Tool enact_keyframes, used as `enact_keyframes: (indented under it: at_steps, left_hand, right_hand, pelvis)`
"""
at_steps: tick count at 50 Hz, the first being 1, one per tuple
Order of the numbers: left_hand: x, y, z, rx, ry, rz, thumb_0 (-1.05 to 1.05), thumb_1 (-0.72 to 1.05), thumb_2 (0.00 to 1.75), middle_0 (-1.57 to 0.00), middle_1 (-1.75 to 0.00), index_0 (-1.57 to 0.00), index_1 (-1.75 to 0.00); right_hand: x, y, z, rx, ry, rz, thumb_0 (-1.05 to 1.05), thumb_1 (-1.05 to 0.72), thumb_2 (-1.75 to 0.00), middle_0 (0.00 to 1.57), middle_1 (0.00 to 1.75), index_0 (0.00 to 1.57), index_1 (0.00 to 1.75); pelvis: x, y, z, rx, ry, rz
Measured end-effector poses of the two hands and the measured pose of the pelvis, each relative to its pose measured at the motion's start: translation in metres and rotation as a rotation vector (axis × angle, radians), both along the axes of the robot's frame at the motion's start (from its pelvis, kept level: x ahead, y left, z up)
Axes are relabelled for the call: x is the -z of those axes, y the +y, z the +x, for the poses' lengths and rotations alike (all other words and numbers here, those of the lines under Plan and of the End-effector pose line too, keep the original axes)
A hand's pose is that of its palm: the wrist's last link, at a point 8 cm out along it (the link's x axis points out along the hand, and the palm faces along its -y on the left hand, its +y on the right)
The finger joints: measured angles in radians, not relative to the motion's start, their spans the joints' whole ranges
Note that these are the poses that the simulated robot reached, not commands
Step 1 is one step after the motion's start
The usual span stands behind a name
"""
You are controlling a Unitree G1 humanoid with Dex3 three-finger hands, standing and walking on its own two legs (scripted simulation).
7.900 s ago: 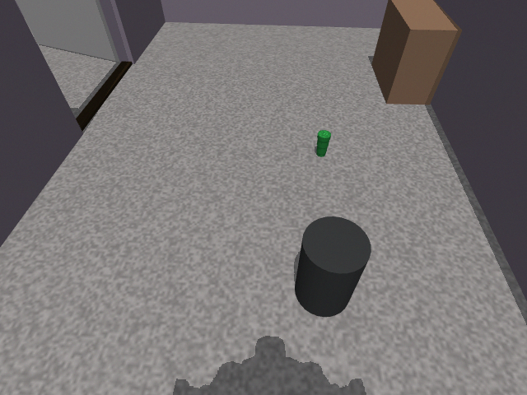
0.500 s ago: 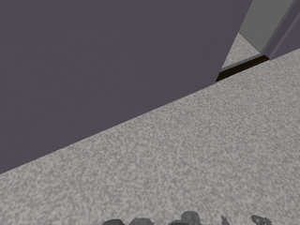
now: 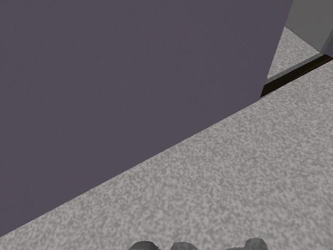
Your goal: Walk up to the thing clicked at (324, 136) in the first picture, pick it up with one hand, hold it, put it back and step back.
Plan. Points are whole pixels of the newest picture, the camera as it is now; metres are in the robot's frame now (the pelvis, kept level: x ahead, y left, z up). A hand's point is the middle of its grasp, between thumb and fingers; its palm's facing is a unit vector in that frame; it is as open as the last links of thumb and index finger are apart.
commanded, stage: walk up
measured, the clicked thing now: out of the picture +0.00 -1.35 -0.69
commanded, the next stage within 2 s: stand in 1.34 s
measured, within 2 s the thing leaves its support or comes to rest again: neither
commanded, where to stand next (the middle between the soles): +0.14 +0.04 m, yaw +1 degrees
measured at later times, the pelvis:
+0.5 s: pelvis +0.06 +0.03 -0.01, yaw +3 degrees
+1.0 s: pelvis +0.08 +0.04 +0.00, yaw +1 degrees
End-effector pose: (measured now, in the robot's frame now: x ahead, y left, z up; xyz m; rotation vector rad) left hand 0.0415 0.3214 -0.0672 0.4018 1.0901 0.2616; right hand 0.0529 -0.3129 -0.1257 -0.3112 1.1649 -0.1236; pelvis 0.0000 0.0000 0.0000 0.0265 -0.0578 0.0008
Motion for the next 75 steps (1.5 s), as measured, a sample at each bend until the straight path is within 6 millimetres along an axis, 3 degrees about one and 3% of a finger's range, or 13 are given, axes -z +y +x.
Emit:
enact_keyframes:
  at_steps: [7, 13, 18, 26, 33, 36, 45, 51, 56, 63, 75]
  left_hand:
    - [-0.001, -0.007, 0.006, -0.026, 0.055, -0.003, 0.01, 0.90, 0.89, -0.20, -0.30, -0.21, -0.30]
    - [0.024, 0.001, 0.025, -0.039, 0.074, -0.032, 0.01, 0.90, 0.89, -0.20, -0.30, -0.21, -0.30]
    - [0.054, 0.013, 0.050, -0.062, 0.051, -0.076, 0.01, 0.90, 0.89, -0.20, -0.30, -0.21, -0.30]
    - [0.059, 0.012, 0.060, -0.031, 0.078, -0.093, 0.01, 0.90, 0.89, -0.20, -0.30, -0.21, -0.30]
    - [0.043, 0.019, 0.032, -0.059, 0.134, -0.027, 0.01, 0.90, 0.89, -0.20, -0.30, -0.21, -0.30]
    - [0.038, 0.027, 0.029, -0.071, 0.165, -0.010, 0.01, 0.90, 0.89, -0.20, -0.30, -0.21, -0.30]
    - [0.037, 0.036, 0.072, -0.038, 0.108, -0.039, 0.01, 0.90, 0.89, -0.20, -0.30, -0.21, -0.30]
    - [0.040, 0.030, 0.107, -0.005, 0.055, -0.075, 0.01, 0.90, 0.89, -0.20, -0.30, -0.21, -0.30]
    - [0.040, 0.022, 0.123, 0.012, 0.039, -0.099, 0.01, 0.90, 0.89, -0.20, -0.30, -0.21, -0.30]
    - [0.039, 0.018, 0.125, 0.002, 0.061, -0.106, 0.01, 0.90, 0.89, -0.20, -0.30, -0.21, -0.30]
    - [0.037, 0.017, 0.109, -0.033, 0.126, -0.094, 0.01, 0.90, 0.89, -0.20, -0.30, -0.21, -0.30]
  right_hand:
    - [-0.014, 0.000, 0.059, -0.028, -0.035, -0.001, 0.00, -0.91, -0.90, 0.20, 0.30, 0.20, 0.30]
    - [-0.015, 0.015, 0.094, -0.047, -0.024, -0.037, 0.00, -0.91, -0.90, 0.20, 0.30, 0.20, 0.30]
    - [-0.014, 0.037, 0.114, -0.076, -0.032, -0.069, 0.00, -0.91, -0.90, 0.20, 0.30, 0.20, 0.30]
    - [-0.020, 0.051, 0.133, -0.063, -0.106, -0.048, 0.00, -0.90, -0.90, 0.21, 0.30, 0.20, 0.30]
    - [-0.010, 0.047, 0.133, -0.029, -0.081, -0.009, 0.00, -0.90, -0.90, 0.21, 0.30, 0.20, 0.30]
    - [-0.007, 0.045, 0.126, -0.014, -0.054, -0.005, 0.00, -0.90, -0.90, 0.21, 0.30, 0.20, 0.30]
    - [-0.006, 0.055, 0.100, 0.023, 0.048, -0.018, 0.00, -0.90, -0.90, 0.20, 0.30, 0.20, 0.30]
    - [-0.015, 0.060, 0.100, 0.041, 0.042, -0.022, 0.00, -0.90, -0.90, 0.21, 0.30, 0.20, 0.30]
    - [-0.021, 0.059, 0.106, 0.049, 0.030, -0.030, 0.00, -0.90, -0.90, 0.21, 0.30, 0.20, 0.30]
    - [-0.025, 0.053, 0.116, 0.054, 0.021, -0.041, 0.00, -0.90, -0.90, 0.21, 0.30, 0.20, 0.30]
    - [-0.023, 0.051, 0.123, 0.053, 0.019, -0.033, 0.00, -0.90, -0.90, 0.21, 0.30, 0.20, 0.30]
  pelvis:
    - [-0.008, -0.003, 0.031, -0.010, -0.001, -0.013]
    - [0.001, 0.007, 0.050, -0.034, 0.000, -0.041]
    - [0.013, 0.021, 0.057, -0.054, -0.002, -0.024]
    - [0.011, 0.028, 0.056, -0.039, 0.008, -0.033]
    - [0.008, 0.024, 0.061, -0.025, 0.011, -0.038]
    - [0.006, 0.028, 0.065, -0.024, 0.018, -0.039]
    - [0.000, 0.039, 0.071, -0.026, 0.012, -0.036]
    - [-0.005, 0.041, 0.076, -0.022, 0.010, -0.038]
    - [-0.008, 0.041, 0.079, -0.022, 0.012, -0.040]
    - [-0.011, 0.040, 0.084, -0.022, 0.013, -0.038]
    - [-0.014, 0.034, 0.083, -0.019, 0.011, -0.032]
